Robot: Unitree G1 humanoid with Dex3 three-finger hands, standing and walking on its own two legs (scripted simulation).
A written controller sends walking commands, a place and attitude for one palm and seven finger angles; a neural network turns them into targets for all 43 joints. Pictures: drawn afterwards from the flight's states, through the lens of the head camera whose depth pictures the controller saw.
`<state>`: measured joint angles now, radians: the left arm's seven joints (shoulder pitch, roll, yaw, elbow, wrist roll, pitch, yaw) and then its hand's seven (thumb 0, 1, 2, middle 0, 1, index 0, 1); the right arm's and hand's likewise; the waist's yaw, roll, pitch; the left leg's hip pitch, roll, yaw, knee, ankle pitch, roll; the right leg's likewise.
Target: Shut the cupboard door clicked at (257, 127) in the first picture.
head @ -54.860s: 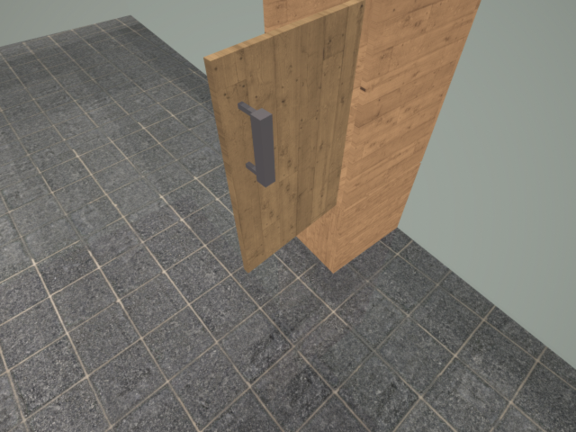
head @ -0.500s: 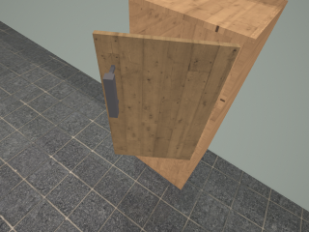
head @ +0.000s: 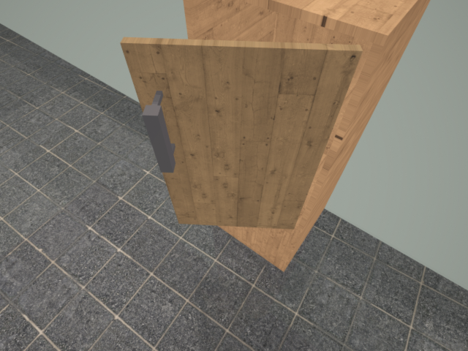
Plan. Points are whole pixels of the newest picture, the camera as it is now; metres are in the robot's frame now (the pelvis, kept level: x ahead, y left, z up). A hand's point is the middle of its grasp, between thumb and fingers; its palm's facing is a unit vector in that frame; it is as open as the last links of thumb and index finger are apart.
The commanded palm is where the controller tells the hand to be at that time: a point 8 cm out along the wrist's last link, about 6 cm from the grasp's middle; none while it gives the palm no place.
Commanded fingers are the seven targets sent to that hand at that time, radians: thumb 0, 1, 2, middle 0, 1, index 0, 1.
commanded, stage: come to a stop and stand still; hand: left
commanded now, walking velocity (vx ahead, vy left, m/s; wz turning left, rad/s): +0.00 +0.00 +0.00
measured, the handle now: (163, 133) +0.47 +0.17 +0.09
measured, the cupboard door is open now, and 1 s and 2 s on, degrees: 34 34 34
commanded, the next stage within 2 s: look again from close up in 0.68 s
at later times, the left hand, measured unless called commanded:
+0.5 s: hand out of the picture +0.00 +0.28 -0.17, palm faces -0.05 -0.97 -0.22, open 7.4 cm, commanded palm none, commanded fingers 0.00 0.90 0.90 -0.20 -0.30 -0.20 -0.30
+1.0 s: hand out of the picture -0.04 +0.24 -0.18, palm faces -0.04 -0.99 -0.16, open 7.4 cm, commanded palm none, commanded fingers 0.00 0.90 0.90 -0.20 -0.30 -0.20 -0.30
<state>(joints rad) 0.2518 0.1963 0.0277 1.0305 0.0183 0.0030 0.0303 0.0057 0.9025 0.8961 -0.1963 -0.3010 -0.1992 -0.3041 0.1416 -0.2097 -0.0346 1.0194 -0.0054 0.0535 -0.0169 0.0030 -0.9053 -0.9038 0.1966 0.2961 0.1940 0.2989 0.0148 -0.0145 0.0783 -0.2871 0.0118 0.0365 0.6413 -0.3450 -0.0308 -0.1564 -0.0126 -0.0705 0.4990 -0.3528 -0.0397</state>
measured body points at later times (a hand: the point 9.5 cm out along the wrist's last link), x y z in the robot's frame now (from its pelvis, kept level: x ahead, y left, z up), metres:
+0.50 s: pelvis -0.04 +0.09 +0.00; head -0.02 +0.09 +0.45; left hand +0.01 +0.33 -0.16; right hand -0.02 -0.15 -0.15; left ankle -0.02 +0.13 -0.74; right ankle -0.06 -0.09 -0.74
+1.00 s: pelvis -0.03 +0.07 +0.00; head -0.01 +0.08 +0.45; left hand -0.03 +0.29 -0.16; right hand -0.02 -0.16 -0.15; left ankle -0.02 +0.13 -0.74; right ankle -0.06 -0.09 -0.74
